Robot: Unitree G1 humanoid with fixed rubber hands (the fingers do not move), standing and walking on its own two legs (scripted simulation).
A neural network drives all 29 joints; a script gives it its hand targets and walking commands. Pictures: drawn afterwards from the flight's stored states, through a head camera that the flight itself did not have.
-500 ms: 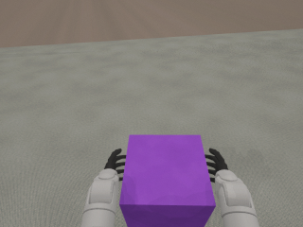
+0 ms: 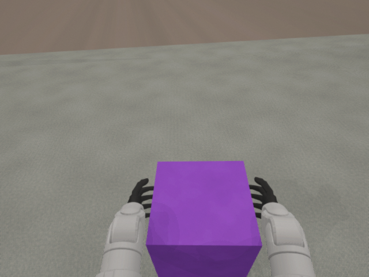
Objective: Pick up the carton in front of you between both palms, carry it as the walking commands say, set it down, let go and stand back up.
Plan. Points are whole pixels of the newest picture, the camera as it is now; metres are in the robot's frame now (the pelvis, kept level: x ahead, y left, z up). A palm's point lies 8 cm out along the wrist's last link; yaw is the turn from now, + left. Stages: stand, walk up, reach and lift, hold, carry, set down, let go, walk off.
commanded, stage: set down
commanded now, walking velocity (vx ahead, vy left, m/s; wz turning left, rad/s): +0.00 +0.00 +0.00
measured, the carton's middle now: (200, 224) +0.29 +0.00 -0.04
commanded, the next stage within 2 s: none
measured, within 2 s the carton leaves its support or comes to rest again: neither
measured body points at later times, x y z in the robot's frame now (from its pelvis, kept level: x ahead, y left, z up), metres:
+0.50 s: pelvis -0.04 +0.02 -0.05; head +0.15 +0.01 +0.35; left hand +0.35 +0.16 -0.14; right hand +0.34 -0.14 -0.14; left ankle +0.00 +0.12 -0.74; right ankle +0.03 -0.10 -0.74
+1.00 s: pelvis -0.06 +0.02 -0.18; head +0.19 +0.02 +0.19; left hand +0.41 +0.16 -0.27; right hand +0.39 -0.14 -0.27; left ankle +0.00 +0.12 -0.74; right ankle +0.03 -0.10 -0.74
